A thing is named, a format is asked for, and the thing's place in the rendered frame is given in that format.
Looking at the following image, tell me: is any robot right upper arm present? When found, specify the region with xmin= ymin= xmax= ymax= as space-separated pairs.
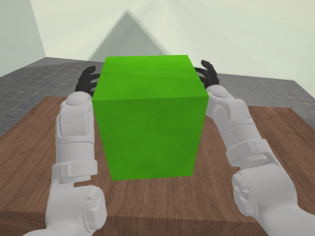
xmin=231 ymin=163 xmax=315 ymax=236

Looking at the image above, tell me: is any robot left upper arm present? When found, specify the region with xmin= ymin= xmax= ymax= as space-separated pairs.
xmin=23 ymin=185 xmax=107 ymax=236

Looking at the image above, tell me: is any robot left hand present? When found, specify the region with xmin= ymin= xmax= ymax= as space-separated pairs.
xmin=75 ymin=66 xmax=100 ymax=97

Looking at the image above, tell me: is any right robot forearm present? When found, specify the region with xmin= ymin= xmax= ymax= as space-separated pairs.
xmin=206 ymin=85 xmax=298 ymax=202

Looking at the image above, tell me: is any robot right hand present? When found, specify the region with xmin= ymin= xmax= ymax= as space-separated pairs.
xmin=194 ymin=60 xmax=220 ymax=89

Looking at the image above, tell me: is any carton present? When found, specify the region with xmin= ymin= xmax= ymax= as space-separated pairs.
xmin=92 ymin=55 xmax=209 ymax=181

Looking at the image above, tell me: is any left robot forearm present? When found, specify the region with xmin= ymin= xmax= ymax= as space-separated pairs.
xmin=45 ymin=91 xmax=98 ymax=226

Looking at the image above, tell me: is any pedestal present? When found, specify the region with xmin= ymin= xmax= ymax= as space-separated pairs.
xmin=0 ymin=96 xmax=315 ymax=236

